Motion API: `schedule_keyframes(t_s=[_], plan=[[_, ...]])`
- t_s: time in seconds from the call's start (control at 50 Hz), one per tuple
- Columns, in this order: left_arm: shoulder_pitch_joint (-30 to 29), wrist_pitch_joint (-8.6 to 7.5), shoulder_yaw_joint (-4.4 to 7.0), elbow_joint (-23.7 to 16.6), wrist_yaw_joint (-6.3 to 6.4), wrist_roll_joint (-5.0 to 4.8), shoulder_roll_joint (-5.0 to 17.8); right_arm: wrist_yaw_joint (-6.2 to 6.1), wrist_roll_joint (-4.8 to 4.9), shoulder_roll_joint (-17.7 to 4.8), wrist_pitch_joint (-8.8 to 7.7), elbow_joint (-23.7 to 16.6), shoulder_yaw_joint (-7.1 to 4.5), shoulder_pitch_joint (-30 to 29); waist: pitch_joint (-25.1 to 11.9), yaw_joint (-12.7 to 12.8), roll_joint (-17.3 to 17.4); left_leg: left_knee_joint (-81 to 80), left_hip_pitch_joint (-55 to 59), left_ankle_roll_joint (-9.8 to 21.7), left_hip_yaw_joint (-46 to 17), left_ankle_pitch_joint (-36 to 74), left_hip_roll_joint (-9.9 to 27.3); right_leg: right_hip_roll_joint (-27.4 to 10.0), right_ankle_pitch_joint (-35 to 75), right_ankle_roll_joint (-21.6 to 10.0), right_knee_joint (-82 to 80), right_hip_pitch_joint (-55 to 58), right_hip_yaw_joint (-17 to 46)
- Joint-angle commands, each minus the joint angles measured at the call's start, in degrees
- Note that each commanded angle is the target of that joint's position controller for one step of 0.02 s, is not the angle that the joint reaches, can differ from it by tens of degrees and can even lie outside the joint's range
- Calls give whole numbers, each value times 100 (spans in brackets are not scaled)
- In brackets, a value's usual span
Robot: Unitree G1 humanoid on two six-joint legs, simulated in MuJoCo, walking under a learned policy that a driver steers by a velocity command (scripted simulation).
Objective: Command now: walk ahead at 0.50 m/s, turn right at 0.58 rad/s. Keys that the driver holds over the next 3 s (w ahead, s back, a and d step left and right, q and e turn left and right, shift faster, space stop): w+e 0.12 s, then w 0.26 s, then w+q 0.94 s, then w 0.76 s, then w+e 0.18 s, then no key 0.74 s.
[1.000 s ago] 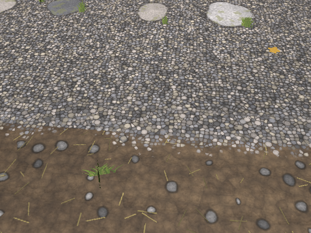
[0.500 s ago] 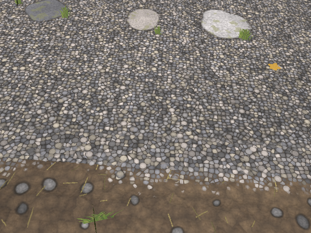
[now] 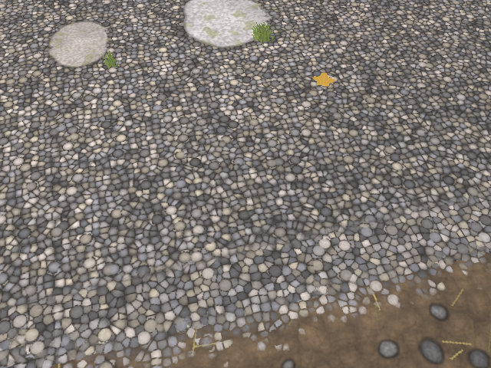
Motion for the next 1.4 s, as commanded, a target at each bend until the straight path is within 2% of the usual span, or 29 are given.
schedule_keyframes(t_s=[0.02, 0.06, 0.16, 0.28, 0.32, 0.34, 0.36, 0.38, 0.4, 0.42, 0.46, 0.52, 0.62, 0.76, 0.82, 0.84, 0.86, 0.88, 0.9, 0.92, 0.94, 0.98, 1.16, 1.26, 1.3, 1.34, 1.36, 1.38, 1.4], plan=[[185, -150, 102, -328, 66, -10, 558, -42, -122, -705, -44, -528, -197, -114, -725, -51, -45, -518, -1325, -104, -369, 308, 359, -1605, 1518, -1207, -1352, 1536, 2119], [260, -155, 137, -311, 141, -22, 738, -46, -171, -527, 51, -646, -168, -287, -578, -133, -35, -1228, -1255, -292, -233, 560, 297, -1498, 1455, -1187, -1484, 1029, 1890], [694, -129, 195, -195, 216, -39, 895, 21, -177, -239, 56, -968, -6, -1361, -368, 299, -380, -3607, -553, -315, -9, 2649, -181, -1044, 896, -739, -1467, 428, 1359], [1182, -108, 159, 122, 233, -30, 797, 147, -102, -615, -34, -1163, -46, -1666, -255, 398, -579, -4276, -534, 49, -199, 2297, -186, -1606, 619, -562, -893, 1514, 1966], [1097, -69, 164, 100, 248, -4, 828, 141, -116, -748, -76, -1046, -107, -1175, -409, 86, -647, -4512, 120, 267, -10, 1879, -334, -1520, 1626, -429, -337, 1683, 1946], [1019, -70, 113, 48, 229, 21, 702, 121, -167, -925, -94, -860, -197, -486, -888, -230, -521, -4449, 1135, 480, -85, 1997, -228, -1218, 2206, -302, 494, 1509, 1732], [970, -73, 22, -83, 221, 107, 522, 101, -211, -1207, -85, -708, -269, 521, -1699, -631, 24, -4301, 2655, 831, -1035, 2074, 620, -811, 1192, -93, 2098, 668, 1309], [1921, -163, -85, -44, 192, -83, 123, 159, -202, -1581, -22, -440, -380, 1099, -2325, -313, 1807, -4853, 4504, 1841, -3636, 775, 1811, 35, -2018, 365, 4030, -1491, 858], [1728, -207, -31, 37, 199, -131, 589, 200, -28, -1075, 2, -424, -253, 1100, -2012, -468, 1296, -5366, 4433, 1763, -4445, -748, 1799, -241, -2449, 341, 4666, -2319, 1212], [1003, -237, 36, -132, 185, -108, 885, 195, -2, -774, 31, -535, -154, 639, -1166, -510, 741, -5502, 3697, 1500, -3684, -806, 1556, -543, -1892, 312, 4750, -2620, 1055], [376, -295, 39, -310, 221, 75, 769, 201, -130, -658, 110, -676, -72, 45, -436, -267, 134, -5717, 2285, 1391, -2713, 447, 1115, -928, -1148, 344, 4148, -2300, 719], [481, -297, 35, -359, 230, 126, 522, 184, -116, -583, 111, -622, -25, 101, -545, -1, 462, -5879, 1779, 1375, -2040, 1729, 707, -1077, -938, 466, 3257, -1684, 592], [-456, -287, -69, -607, 229, 131, 288, 11, -14, -942, 188, -483, -141, 488, -392, -196, 406, -6050, 1311, 1266, -1457, 2071, 459, -896, 373, 764, 1327, -1345, 448], [-1491, -432, -77, -901, 77, -1, 461, -69, 43, -944, 362, -318, -152, 1135, -236, -474, 505, -5525, 1542, 1119, -1890, 1570, 533, -566, 799, 774, -24, -694, 550], [-868, -514, 27, -748, 86, -2, 703, -100, 30, -941, 422, -405, -170, 1007, -474, -42, 620, -4863, 1479, 914, -2092, 1807, 395, -555, 492, 535, -516, 461, 471], [-204, -531, 116, -615, 135, 65, 915, -85, -5, -774, 401, -502, -114, 878, -918, 293, 534, -4086, 1071, 738, -1879, 1996, 108, -884, 443, 310, -409, 1563, 684], [826, -512, 220, -488, 195, 118, 1316, -75, -108, -430, 369, -674, -1, 810, -1746, 701, -208, -2394, 198, 492, -1275, 948, -313, -1959, 327, -57, -260, 3074, 1653], [1086, -403, 276, -325, 159, 151, 1588, -81, 65, -201, 298, -856, 76, 1507, -2174, 347, -1931, -911, -1653, 248, -644, -1362, -841, -3081, -825, -890, -744, 4265, 3961], [943, -377, 168, -379, 137, 83, 1054, -99, 143, -774, 304, -733, -39, 1423, -1673, 422, -1328, -146, -2257, 186, -788, -1177, -351, -3018, -1773, -847, -929, 3870, 4132], [691, -367, 68, -421, 143, 57, 712, -87, 104, -986, 337, -793, -110, 957, -1026, 482, -853, 31, -2362, 156, -742, -629, -178, -2728, -1537, -618, -1027, 3241, 3231], [390, -355, 11, -430, 127, 89, 601, -86, 54, -897, 373, -814, -120, 764, -703, 344, -501, -30, -2142, 103, -628, -220, -15, -2447, -916, -478, -1193, 2604, 2572], [74, -352, -42, -359, 111, 153, 450, -36, 10, -695, 436, -932, -135, 598, -340, 110, -540, -316, -1850, 79, -590, 230, 248, -2130, -150, -391, -1527, 1790, 1749], [245, -375, 120, 0, 175, 86, 967, 199, 0, -349, 498, -1487, 20, -423, -138, 236, -323, -2503, -1505, -22, -147, 2216, 289, -1939, 1276, -350, -1934, 1486, -187], [649, -237, 193, 215, 191, -45, 1235, 337, 3, -453, 534, -1889, 21, -1128, 68, 380, -329, -3319, -1461, 252, 182, 1816, 112, -2211, 1660, -137, -1620, 2252, -575], [645, -159, 237, 227, 215, -80, 1407, 361, -24, -617, 565, -1954, -60, -979, -141, 184, -488, -3439, -909, 465, 499, 1202, -210, -2232, 3287, -12, -961, 2466, -795], [638, -73, 216, 229, 257, -98, 1431, 312, -21, -1010, 600, -1642, -308, 326, -884, -579, -416, -3876, 1068, 807, 738, 1283, -719, -1999, 4425, 211, 875, 2018, -1099], [771, -100, 98, 162, 269, 40, 1189, 192, -7, -1431, 646, -1399, -490, 1324, -1446, -978, 143, -3921, 2940, 1113, -262, 1450, -170, -1788, 2824, 445, 2561, 596, -1122], [1344, -256, -191, -146, 152, 215, 368, 161, 28, -2049, 594, -1421, -531, 1156, -2077, -257, 1655, -4505, 4717, 2167, -3541, 459, 1396, -693, -2392, 756, 4559, -1900, -663], [853, -446, -102, -47, 71, -18, 886, 173, -14, -1483, 542, -1521, -363, 1438, -2648, -725, 889, -5238, 4813, 2200, -4406, -47, 1665, -698, -2563, 661, 5133, -2363, 496]])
